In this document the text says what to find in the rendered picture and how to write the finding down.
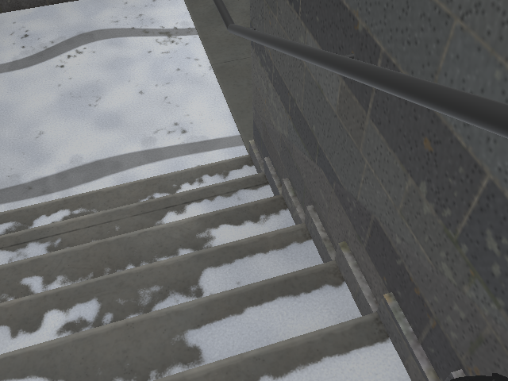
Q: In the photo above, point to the stairs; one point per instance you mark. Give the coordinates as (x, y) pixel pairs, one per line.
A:
(194, 275)

